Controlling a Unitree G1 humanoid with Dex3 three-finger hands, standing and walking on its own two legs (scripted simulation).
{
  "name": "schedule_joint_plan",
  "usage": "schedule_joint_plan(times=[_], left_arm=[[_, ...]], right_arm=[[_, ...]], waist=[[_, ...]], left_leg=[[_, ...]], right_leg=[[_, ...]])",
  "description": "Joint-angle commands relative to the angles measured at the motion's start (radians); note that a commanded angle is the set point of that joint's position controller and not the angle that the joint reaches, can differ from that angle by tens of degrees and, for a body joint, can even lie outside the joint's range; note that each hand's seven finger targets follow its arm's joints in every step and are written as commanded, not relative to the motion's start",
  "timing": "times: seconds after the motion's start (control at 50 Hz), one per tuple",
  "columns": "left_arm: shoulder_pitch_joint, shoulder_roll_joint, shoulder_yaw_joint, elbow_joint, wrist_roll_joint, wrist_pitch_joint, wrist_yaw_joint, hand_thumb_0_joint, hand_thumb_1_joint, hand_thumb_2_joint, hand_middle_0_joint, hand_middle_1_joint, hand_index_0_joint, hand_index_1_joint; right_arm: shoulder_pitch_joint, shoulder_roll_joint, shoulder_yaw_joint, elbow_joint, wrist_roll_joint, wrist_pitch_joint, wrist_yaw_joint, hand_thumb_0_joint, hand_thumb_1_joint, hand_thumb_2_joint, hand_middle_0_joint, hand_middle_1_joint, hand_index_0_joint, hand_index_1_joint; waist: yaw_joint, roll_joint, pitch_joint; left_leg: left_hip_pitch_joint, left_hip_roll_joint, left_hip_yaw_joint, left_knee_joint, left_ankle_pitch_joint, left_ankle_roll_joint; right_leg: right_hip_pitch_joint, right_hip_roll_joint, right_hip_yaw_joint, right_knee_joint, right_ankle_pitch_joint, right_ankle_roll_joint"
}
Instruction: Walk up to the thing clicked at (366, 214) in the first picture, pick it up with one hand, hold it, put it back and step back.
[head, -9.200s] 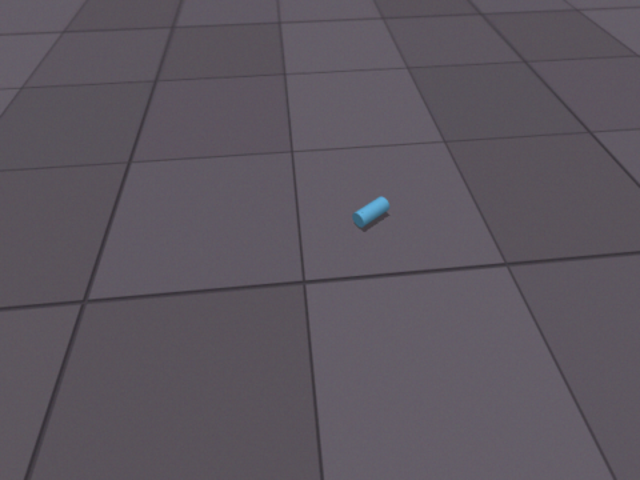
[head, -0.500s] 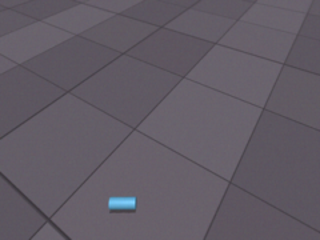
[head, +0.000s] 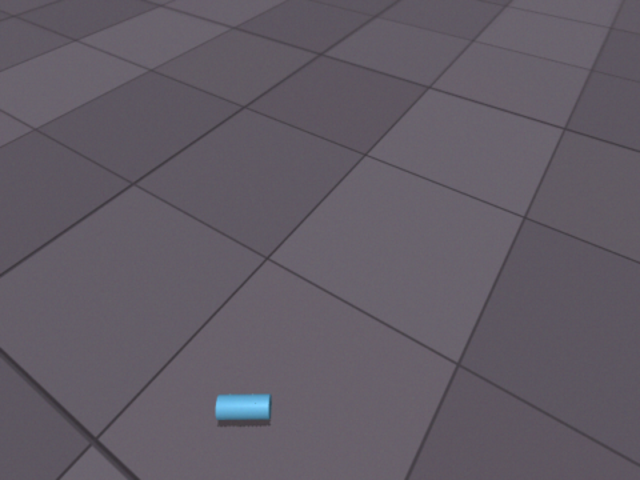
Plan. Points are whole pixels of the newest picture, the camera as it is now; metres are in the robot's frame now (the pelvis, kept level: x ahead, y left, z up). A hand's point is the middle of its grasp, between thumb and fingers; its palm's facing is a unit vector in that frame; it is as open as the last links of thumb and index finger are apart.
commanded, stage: stand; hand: left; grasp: from above
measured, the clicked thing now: (244, 406) +0.44 +0.25 -0.75
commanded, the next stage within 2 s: rise first in 0.04 s
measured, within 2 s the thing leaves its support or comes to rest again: neither
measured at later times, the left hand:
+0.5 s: hand out of the picture +0.14 +0.26 -0.18, palm faces -0.07 -0.92 -0.38, open 11.1 cm
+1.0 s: hand out of the picture +0.11 +0.27 -0.23, palm faces -0.19 -0.86 -0.47, open 14.2 cm
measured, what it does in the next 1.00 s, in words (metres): lowers itself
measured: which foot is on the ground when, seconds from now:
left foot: down 0.00-1.00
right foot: down 0.00-1.00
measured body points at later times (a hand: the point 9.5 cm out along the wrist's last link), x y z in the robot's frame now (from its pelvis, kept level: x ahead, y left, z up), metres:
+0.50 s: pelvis -0.01 +0.00 -0.03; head +0.05 +0.01 +0.41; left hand +0.14 +0.30 -0.15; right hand +0.10 -0.25 -0.15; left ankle -0.01 +0.13 -0.75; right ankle +0.00 -0.13 -0.75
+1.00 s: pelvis -0.01 +0.01 -0.10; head +0.08 +0.03 +0.34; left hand +0.12 +0.31 -0.20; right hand +0.17 -0.23 -0.18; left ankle -0.01 +0.13 -0.75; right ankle +0.00 -0.13 -0.75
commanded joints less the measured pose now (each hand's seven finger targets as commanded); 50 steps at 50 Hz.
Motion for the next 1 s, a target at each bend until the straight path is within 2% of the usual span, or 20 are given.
schedule_joint_plan(times=[0.0,0.1,0.12,0.14,0.16,0.18,0.22,0.24,0.26,0.3,0.34,0.4,0.48,0.52,0.56,0.7,0.74,0.76,0.88,0.98], left_arm=[[-0.03,0.212,0.04,-0.053,-0.005,-0.017,0.016,0.0,0.9,0.9,-0.2,-0.3,-0.2,-0.301],[-0.033,0.217,0.043,-0.051,-0.006,-0.015,0.015,0.0,0.9,0.9,-0.2,-0.3,-0.2,-0.301],[-0.038,0.217,0.043,-0.051,-0.006,-0.014,0.015,0.0,0.827,0.937,-0.157,-0.38,-0.163,-0.381],[-0.388,0.031,0.041,-0.402,-0.049,-0.109,0.03,0.0,0.752,0.963,-0.224,-0.46,-0.19,-0.461],[-0.468,0.086,0.065,-0.306,-0.044,-0.098,0.036,0.0,0.672,0.975,-0.197,-0.54,-0.161,-0.541],[-0.268,0.196,0.132,-0.136,-0.016,-0.06,0.039,0.0,0.596,0.942,-0.177,-0.62,-0.163,-0.621],[-0.316,0.23,0.162,-0.092,0.034,-0.042,0.006,0.0,0.436,0.971,-0.108,-0.78,-0.107,-0.781],[-0.278,0.241,0.187,-0.086,0.065,-0.048,-0.006,0.0,0.356,0.961,-0.1,-0.86,-0.11,-0.861],[-0.153,0.222,0.201,-0.054,0.095,-0.038,-0.017,0.0,0.276,0.968,-0.079,-0.94,-0.096,-0.934],[-0.1,0.206,0.211,-0.151,0.118,-0.022,-0.023,0.0,0.116,1.012,-0.019,-1.057,-0.043,-1.033],[-0.057,0.174,0.201,-0.196,0.13,0.022,-0.013,0.0,-0.044,1.009,-0.012,-1.095,-0.037,-1.069],[-0.088,0.181,0.208,-0.269,0.153,0.091,0.001,0.0,-0.264,1.021,-0.031,-1.078,-0.041,-1.068],[-0.07,0.141,0.192,-0.335,0.166,0.133,-0.002,0.0,-0.475,0.983,-0.055,-1.085,-0.061,-1.077],[-0.112,0.169,0.208,-0.462,0.176,0.122,0.002,0.0,-0.524,0.988,-0.064,-1.086,-0.066,-1.084],[-0.031,0.15,0.205,-0.474,0.188,0.13,-0.003,0.0,-0.556,1.007,-0.073,-1.074,-0.066,-1.08],[0.079,0.157,0.21,-0.697,0.232,0.169,0.001,0.0,-0.597,1.007,-0.08,-1.066,-0.069,-1.076],[0.103,0.138,0.188,-0.726,0.241,0.187,0.001,0.0,-0.584,0.996,-0.077,-1.068,-0.071,-1.073],[0.11,0.151,0.204,-0.754,0.247,0.193,0.008,0.0,-0.592,0.985,-0.083,-1.077,-0.081,-1.078],[0.205,0.122,0.183,-0.849,0.265,0.224,0.014,0.0,-0.595,0.968,-0.09,-1.079,-0.093,-1.075],[0.102,0.143,0.176,-0.831,0.308,0.211,0.024,0.0,-0.586,0.966,-0.088,-1.062,-0.088,-1.06]], right_arm=[[-0.036,-0.221,-0.041,-0.059,0.003,-0.019,-0.011,0.0,-0.9,-0.9,0.2,0.3,0.2,0.3],[-0.03,-0.22,-0.041,-0.057,0.002,-0.022,-0.011,0.0,-0.9,-0.9,0.2,0.3,0.2,0.3],[-0.029,-0.213,-0.04,-0.058,0.002,-0.022,-0.012,0.0,-0.931,-0.914,0.198,0.301,0.199,0.301],[-0.029,-0.044,0.008,-0.345,0.069,-0.072,-0.028,0.0,-0.984,-0.922,0.199,0.301,0.2,0.301],[0.027,-0.075,0.0,-0.288,0.07,-0.075,-0.039,0.0,-0.932,-0.91,0.199,0.3,0.199,0.3],[0.067,-0.115,-0.026,-0.286,0.071,-0.066,-0.048,0.0,-0.925,-0.909,0.198,0.3,0.199,0.3],[0.09,-0.109,-0.049,-0.329,0.054,-0.065,-0.045,0.0,-0.894,-0.898,0.199,0.3,0.199,0.3],[0.1,-0.109,-0.067,-0.354,0.037,-0.071,-0.045,0.0,-0.905,-0.902,0.199,0.3,0.199,0.3],[0.133,-0.103,-0.079,-0.364,0.029,-0.075,-0.042,0.0,-0.913,-0.903,0.199,0.3,0.2,0.3],[0.131,-0.094,-0.087,-0.428,0.029,-0.08,-0.035,0.0,-0.925,-0.906,0.2,0.3,0.2,0.3],[0.121,-0.086,-0.088,-0.468,0.035,-0.08,-0.037,0.0,-0.909,-0.901,0.2,0.3,0.2,0.3],[0.089,-0.076,-0.086,-0.53,0.039,-0.08,-0.031,0.0,-0.914,-0.904,0.2,0.3,0.2,0.3],[0.115,-0.068,-0.09,-0.556,0.033,-0.1,-0.029,0.0,-0.877,-0.895,0.2,0.3,0.2,0.3],[0.1,-0.059,-0.091,-0.596,0.03,-0.116,-0.03,0.0,-0.883,-0.897,0.2,0.3,0.2,0.3],[0.114,-0.051,-0.092,-0.602,0.03,-0.125,-0.029,0.0,-0.902,-0.902,0.2,0.3,0.2,0.3],[0.104,-0.045,-0.094,-0.659,0.028,-0.149,-0.041,0.0,-0.919,-0.907,0.2,0.3,0.2,0.3],[0.101,-0.046,-0.093,-0.67,0.025,-0.154,-0.038,0.0,-0.92,-0.907,0.2,0.3,0.2,0.3],[0.104,-0.044,-0.093,-0.675,0.025,-0.158,-0.038,0.0,-0.933,-0.91,0.2,0.3,0.2,0.3],[0.097,-0.036,-0.087,-0.711,0.021,-0.174,-0.036,0.0,-0.949,-0.914,0.2,0.3,0.2,0.3],[0.078,-0.042,-0.083,-0.715,0.016,-0.193,-0.036,0.0,-0.926,-0.908,0.2,0.3,0.2,0.3]], waist=[[0.003,0.012,-0.079],[0.002,0.017,-0.082],[0.001,0.014,-0.075],[-0.11,0.03,0.004],[-0.074,-0.005,-0.051],[-0.043,-0.013,-0.03],[-0.034,-0.034,-0.112],[-0.012,-0.027,-0.188],[0.009,-0.005,-0.258],[0.038,0.076,-0.319],[0.03,0.073,-0.303],[0.014,0.021,-0.28],[-0.013,0.015,-0.271],[-0.005,0.038,-0.307],[-0.014,0.017,-0.314],[-0.013,0.074,-0.382],[-0.026,0.052,-0.385],[-0.024,0.069,-0.395],[-0.027,0.077,-0.44],[-0.056,0.086,-0.4]], left_leg=[[0.018,0.111,-0.076,-0.038,0.149,0.037],[0.022,0.112,-0.074,-0.041,0.143,0.037],[0.016,0.111,-0.076,-0.047,0.154,0.033],[-0.143,-0.027,0.039,0.044,-0.004,0.03],[-0.134,-0.028,0.036,0.06,-0.015,0.034],[-0.159,-0.026,0.036,0.07,-0.02,0.03],[-0.216,-0.028,0.024,0.162,0.006,0.034],[-0.225,-0.032,0.024,0.199,0.036,0.03],[-0.244,-0.039,0.021,0.236,0.074,0.025],[-0.246,-0.047,0.022,0.263,0.109,0.014],[-0.257,-0.044,0.012,0.259,0.115,0.01],[-0.323,-0.039,0.004,0.296,0.064,0.018],[-0.395,-0.027,0.004,0.389,0.001,0.018],[-0.43,-0.029,0.0,0.435,-0.021,0.018],[-0.479,-0.031,0.002,0.481,-0.039,0.024],[-0.533,-0.018,-0.016,0.58,0.0,0.022],[-0.557,-0.011,-0.024,0.604,0.013,0.023],[-0.57,-0.015,-0.022,0.624,0.016,0.024],[-0.623,-0.009,-0.038,0.695,0.034,0.023],[-0.734,-0.005,-0.054,0.765,-0.075,0.023]], right_leg=[[0.0,-0.11,0.074,-0.037,0.168,-0.036],[0.005,-0.112,0.079,-0.031,0.16,-0.04],[0.001,-0.108,0.073,-0.028,0.159,-0.041],[-0.218,0.016,-0.025,0.026,0.043,-0.022],[-0.167,0.014,-0.034,0.032,0.014,-0.019],[-0.175,0.024,-0.043,0.044,-0.015,-0.028],[-0.215,0.022,-0.045,0.126,0.008,-0.032],[-0.203,0.018,-0.042,0.168,0.038,-0.032],[-0.2,0.016,-0.043,0.209,0.07,-0.035],[-0.201,0.018,-0.042,0.258,0.087,-0.042],[-0.224,0.026,-0.05,0.256,0.078,-0.041],[-0.275,0.029,-0.056,0.274,0.023,-0.035],[-0.397,0.032,-0.058,0.369,-0.041,-0.031],[-0.438,0.027,-0.053,0.411,-0.063,-0.03],[-0.458,0.022,-0.046,0.444,-0.073,-0.026],[-0.552,0.023,-0.05,0.554,-0.05,-0.033],[-0.575,0.027,-0.055,0.586,-0.046,-0.032],[-0.582,0.023,-0.051,0.594,-0.039,-0.032],[-0.66,0.026,-0.059,0.677,-0.048,-0.036],[-0.794,0.029,-0.06,0.757,-0.127,-0.038]])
